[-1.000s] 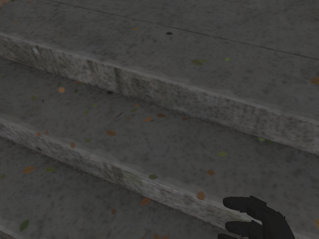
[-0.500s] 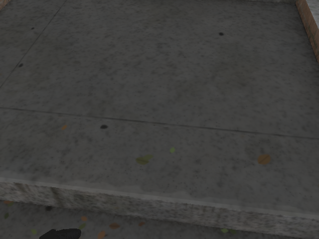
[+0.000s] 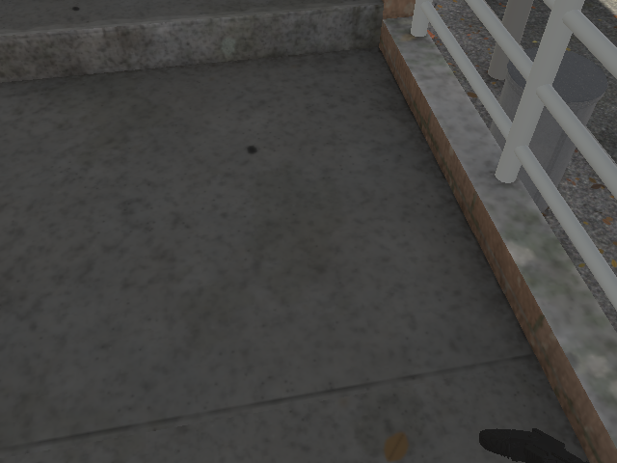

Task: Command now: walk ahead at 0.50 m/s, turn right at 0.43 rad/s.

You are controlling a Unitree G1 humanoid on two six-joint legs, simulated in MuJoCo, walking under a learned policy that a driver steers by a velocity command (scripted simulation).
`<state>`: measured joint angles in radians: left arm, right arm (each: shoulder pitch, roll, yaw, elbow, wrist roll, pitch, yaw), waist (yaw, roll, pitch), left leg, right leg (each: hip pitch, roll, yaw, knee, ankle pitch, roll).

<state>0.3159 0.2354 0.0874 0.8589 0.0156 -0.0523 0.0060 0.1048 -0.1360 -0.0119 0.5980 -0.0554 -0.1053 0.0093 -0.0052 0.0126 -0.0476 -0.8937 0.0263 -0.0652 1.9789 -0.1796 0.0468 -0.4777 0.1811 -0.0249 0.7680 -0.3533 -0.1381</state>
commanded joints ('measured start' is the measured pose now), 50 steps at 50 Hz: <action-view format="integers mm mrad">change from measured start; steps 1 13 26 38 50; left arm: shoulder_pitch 67 173 -47 -194 12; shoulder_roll -9 161 -26 28 51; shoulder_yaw -24 9 -42 -27 -31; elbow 1 -30 -260 -229 -137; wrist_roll -13 -10 14 21 -6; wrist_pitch -55 -49 3 -29 -66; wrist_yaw -8 25 -12 -10 8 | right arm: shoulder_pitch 15 -65 134 365 180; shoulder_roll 32 24 -85 -223 -114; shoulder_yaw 36 16 -41 -72 -40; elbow -63 -102 228 246 94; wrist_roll -3 59 35 58 5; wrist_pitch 40 93 -24 -11 55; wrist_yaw -7 9 3 -27 42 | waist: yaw -22 -41 94 11 -13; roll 33 -169 -31 117 -64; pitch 85 -165 114 -21 61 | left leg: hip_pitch -275 406 396 1060 224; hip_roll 52 -103 124 146 82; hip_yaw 42 300 -62 69 51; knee -59 -705 -1729 -1530 -961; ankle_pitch -57 -312 96 931 -40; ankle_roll -1 85 164 100 -53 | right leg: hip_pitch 91 348 -311 70 337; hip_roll -240 -328 -193 -100 -369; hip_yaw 342 148 107 -83 181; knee -373 -429 645 -306 -651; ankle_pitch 204 1605 198 251 315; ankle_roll -74 -61 61 -7 -115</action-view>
